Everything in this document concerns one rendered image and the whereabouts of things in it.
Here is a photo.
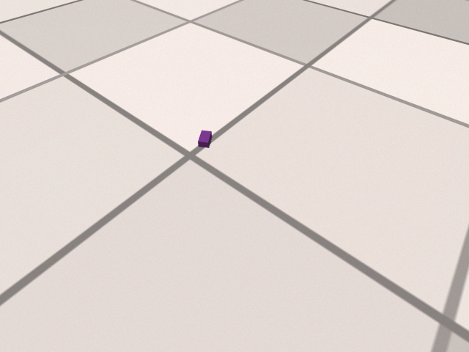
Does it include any small box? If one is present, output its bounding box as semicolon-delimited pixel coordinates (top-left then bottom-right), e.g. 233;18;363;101
198;131;212;148

